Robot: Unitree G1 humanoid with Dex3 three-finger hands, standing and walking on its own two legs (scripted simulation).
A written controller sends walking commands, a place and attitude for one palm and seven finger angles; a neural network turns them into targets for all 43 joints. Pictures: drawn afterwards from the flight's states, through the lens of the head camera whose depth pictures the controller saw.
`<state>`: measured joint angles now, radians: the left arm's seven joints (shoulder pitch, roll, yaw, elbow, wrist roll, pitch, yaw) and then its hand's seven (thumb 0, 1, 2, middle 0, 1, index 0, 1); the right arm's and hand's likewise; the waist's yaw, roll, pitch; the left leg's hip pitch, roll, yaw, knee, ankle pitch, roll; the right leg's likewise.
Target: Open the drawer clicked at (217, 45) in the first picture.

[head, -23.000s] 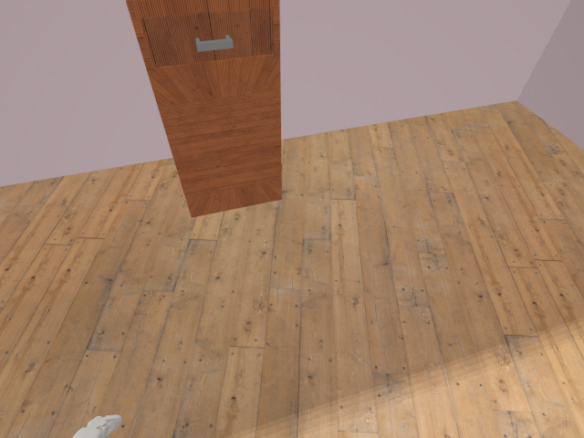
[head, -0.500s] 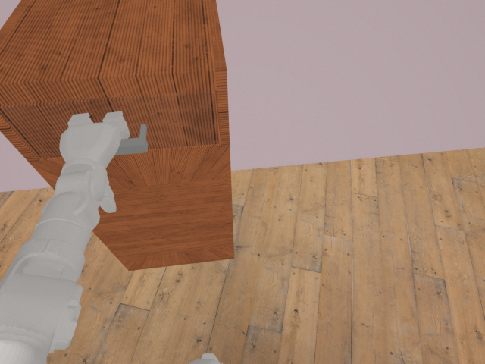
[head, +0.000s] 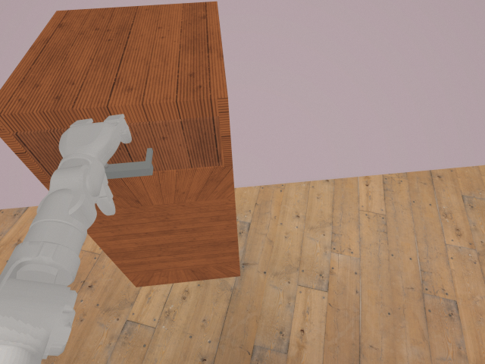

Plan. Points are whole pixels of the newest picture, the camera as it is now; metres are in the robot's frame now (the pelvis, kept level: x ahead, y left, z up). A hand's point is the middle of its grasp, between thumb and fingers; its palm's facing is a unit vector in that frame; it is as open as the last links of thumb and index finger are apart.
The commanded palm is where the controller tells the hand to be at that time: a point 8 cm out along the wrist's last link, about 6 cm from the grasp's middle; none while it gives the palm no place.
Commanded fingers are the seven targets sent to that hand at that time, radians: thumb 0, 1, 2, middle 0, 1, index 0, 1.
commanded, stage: lift the fingers back up to retry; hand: left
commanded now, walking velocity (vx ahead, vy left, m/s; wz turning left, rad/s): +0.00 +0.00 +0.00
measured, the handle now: (125, 162) +0.49 +0.25 +0.03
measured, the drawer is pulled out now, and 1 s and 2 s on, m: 0.00 0.00 0.00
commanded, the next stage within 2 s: re-aim the fingers above the handle in 0.04 s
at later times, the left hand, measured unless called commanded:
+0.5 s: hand (107, 167) +0.43 +0.25 +0.09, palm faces -0.05 -0.05 -1.00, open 13.8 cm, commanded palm +0.41 +0.25 +0.15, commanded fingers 0.00 -0.50 0.30 -0.30 -1.20 -0.30 -1.20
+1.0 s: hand (112, 167) +0.43 +0.24 +0.08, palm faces -0.02 -0.06 -1.00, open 13.8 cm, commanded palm +0.41 +0.25 +0.15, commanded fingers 0.00 -0.50 0.30 -0.30 -1.20 -0.30 -1.20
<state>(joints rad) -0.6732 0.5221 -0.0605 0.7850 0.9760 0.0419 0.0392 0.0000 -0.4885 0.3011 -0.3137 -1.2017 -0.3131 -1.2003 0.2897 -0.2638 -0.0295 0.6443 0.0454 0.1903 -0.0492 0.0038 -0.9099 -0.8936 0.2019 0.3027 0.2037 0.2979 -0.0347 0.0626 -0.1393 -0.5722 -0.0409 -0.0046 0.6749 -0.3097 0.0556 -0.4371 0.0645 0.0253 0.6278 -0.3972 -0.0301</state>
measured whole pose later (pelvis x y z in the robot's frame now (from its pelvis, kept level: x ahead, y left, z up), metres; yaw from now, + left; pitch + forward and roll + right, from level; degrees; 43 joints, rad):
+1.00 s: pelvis -0.02 +0.01 +0.00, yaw +0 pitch +12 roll -2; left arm -0.73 0.48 -0.09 0.83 0.99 0.03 0.12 0.00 -0.49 0.30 -0.32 -1.20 -0.32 -1.20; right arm 0.30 -0.26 -0.04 0.67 0.04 0.16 -0.04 0.00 -0.91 -0.89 0.20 0.30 0.20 0.30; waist -0.04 0.06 -0.13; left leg -0.61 -0.05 -0.01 0.70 -0.29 0.06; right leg -0.48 0.06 0.02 0.66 -0.39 -0.02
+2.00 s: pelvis -0.01 -0.01 +0.00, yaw +0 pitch +13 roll -1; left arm -0.70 0.50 -0.03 0.78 1.01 -0.06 0.14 0.00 -0.49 0.30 -0.32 -1.20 -0.32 -1.20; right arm 0.29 -0.27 -0.04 0.67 0.04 0.16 -0.06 0.00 -0.91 -0.89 0.20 0.30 0.20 0.30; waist -0.05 0.06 -0.12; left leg -0.62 -0.03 -0.01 0.70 -0.31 0.04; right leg -0.50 0.07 0.02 0.67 -0.40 -0.04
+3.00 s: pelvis -0.01 +0.01 -0.01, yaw -1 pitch +15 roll -2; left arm -0.65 0.51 0.00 0.87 1.03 -0.06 0.20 0.00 -0.49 0.30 -0.32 -1.22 -0.32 -1.20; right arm 0.37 -0.26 -0.06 0.68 0.02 0.17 -0.04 0.00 -0.91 -0.89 0.20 0.30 0.20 0.30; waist -0.06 0.06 -0.15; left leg -0.71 -0.03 0.01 0.77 -0.33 0.06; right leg -0.58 0.08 0.03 0.72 -0.41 -0.03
